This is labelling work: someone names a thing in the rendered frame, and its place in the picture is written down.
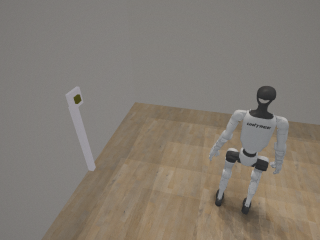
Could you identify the right robot upper arm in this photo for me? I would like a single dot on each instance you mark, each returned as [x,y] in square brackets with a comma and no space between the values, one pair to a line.
[282,133]

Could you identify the robot right hand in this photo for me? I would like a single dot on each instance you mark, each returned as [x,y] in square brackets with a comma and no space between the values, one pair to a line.
[274,165]

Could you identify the robot right shin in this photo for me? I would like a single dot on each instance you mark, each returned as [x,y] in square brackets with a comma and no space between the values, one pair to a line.
[252,188]

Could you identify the robot left foot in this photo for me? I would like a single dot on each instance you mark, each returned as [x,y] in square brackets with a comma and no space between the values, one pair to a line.
[218,201]

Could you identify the panel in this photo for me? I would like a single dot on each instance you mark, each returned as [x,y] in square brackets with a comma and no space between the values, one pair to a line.
[79,126]

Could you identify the left robot upper arm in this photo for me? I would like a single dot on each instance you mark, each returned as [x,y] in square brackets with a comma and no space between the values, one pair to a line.
[237,115]

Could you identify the left robot forearm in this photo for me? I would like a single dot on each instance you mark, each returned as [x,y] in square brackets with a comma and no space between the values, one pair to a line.
[220,142]

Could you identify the robot left hand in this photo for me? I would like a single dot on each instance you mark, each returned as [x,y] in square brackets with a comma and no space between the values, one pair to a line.
[213,153]

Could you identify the right robot forearm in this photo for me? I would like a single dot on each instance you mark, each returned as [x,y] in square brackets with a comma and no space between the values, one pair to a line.
[279,156]

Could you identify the button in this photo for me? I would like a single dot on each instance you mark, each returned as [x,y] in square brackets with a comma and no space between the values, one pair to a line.
[77,99]

